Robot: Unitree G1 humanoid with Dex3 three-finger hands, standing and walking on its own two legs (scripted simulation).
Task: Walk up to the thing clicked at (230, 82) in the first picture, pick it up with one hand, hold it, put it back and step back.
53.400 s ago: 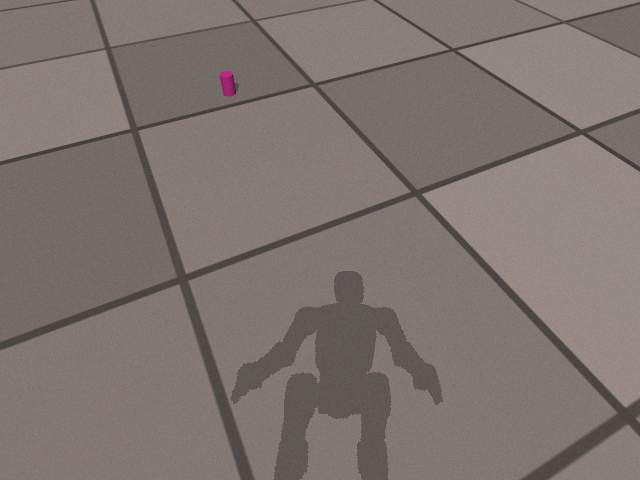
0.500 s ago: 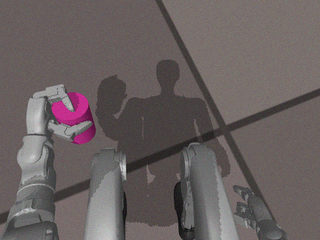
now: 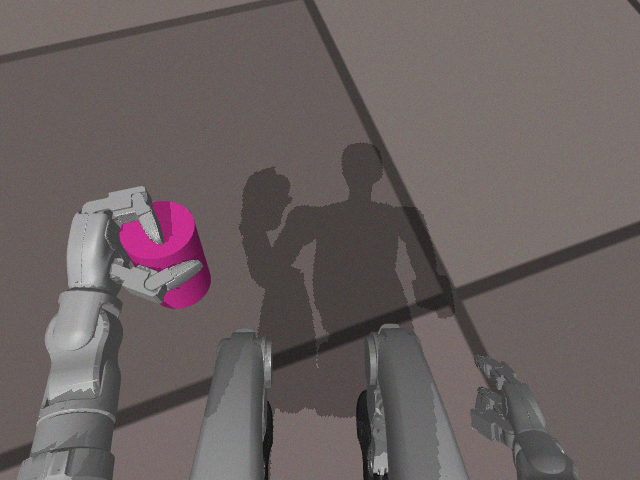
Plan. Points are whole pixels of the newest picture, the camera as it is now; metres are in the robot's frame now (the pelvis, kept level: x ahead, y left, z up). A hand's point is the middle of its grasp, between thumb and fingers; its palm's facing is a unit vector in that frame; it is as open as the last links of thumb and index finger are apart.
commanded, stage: lift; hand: left
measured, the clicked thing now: (170, 258) +0.37 +0.19 -0.03
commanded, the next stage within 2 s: hold in 1.38 s
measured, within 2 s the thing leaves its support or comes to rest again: neither
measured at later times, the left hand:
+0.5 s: hand (85, 173) +0.37 +0.19 +0.17, palm faces +0.00 -1.00 -0.04, open 6.6 cm
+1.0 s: hand (54, 93) +0.38 +0.17 +0.24, palm faces +0.00 -1.00 +0.00, open 6.6 cm
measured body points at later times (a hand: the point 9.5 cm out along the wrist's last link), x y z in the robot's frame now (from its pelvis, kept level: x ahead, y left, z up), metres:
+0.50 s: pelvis +0.03 +0.01 +0.13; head +0.12 +0.02 +0.57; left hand +0.36 +0.24 +0.18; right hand +0.19 -0.24 +0.03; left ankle +0.07 +0.12 -0.47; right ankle +0.08 -0.13 -0.47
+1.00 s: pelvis +0.05 +0.00 +0.20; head +0.12 +0.00 +0.64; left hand +0.37 +0.23 +0.24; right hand +0.18 -0.25 +0.09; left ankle +0.07 +0.12 -0.47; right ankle +0.08 -0.13 -0.47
